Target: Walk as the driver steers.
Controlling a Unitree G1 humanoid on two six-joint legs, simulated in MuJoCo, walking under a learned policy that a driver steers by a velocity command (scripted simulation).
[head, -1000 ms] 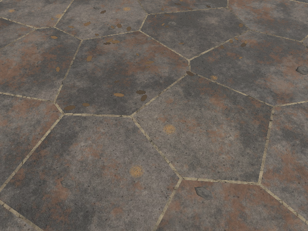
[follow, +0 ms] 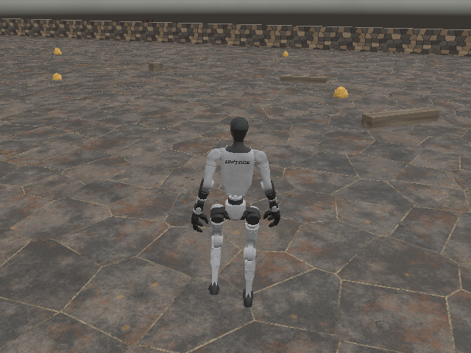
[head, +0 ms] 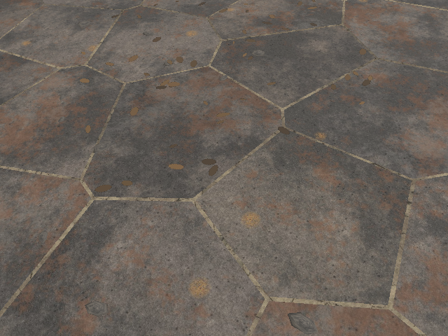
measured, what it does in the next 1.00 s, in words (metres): walks ahead: left foot, then right foot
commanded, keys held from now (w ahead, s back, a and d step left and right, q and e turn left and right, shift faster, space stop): w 1.00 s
